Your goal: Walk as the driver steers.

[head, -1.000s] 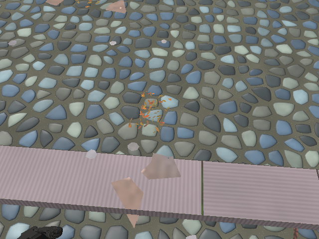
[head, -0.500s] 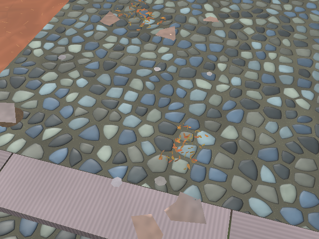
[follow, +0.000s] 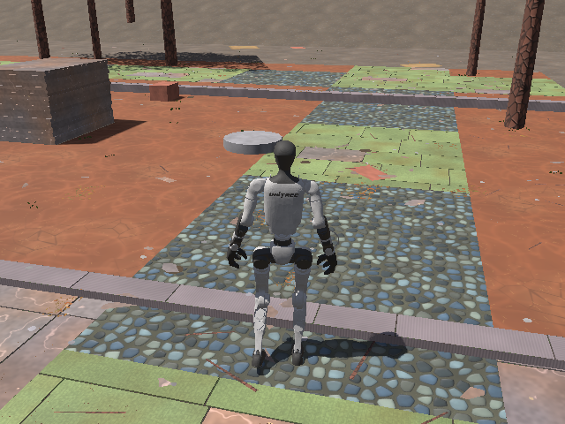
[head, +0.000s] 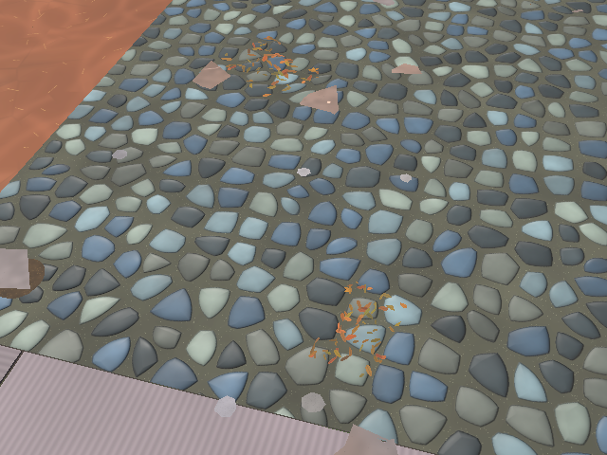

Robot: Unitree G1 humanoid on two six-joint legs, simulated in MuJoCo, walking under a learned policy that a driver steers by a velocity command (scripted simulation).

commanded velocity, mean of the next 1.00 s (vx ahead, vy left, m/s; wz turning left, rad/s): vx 0.47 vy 0.00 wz -0.09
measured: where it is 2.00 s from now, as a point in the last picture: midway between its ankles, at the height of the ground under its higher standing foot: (378, 268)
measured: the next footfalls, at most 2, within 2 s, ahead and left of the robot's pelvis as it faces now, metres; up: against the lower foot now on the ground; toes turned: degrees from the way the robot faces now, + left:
left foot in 0.24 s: +0.23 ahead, +0.17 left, +0.00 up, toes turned +3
right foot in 0.76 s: +0.55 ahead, -0.09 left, +0.06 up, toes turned -6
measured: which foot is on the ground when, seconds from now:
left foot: up 0.00-0.22, down 0.24-0.76, up 0.78-1.00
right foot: down 0.00-0.40, up 0.42-0.74, down 0.76-1.00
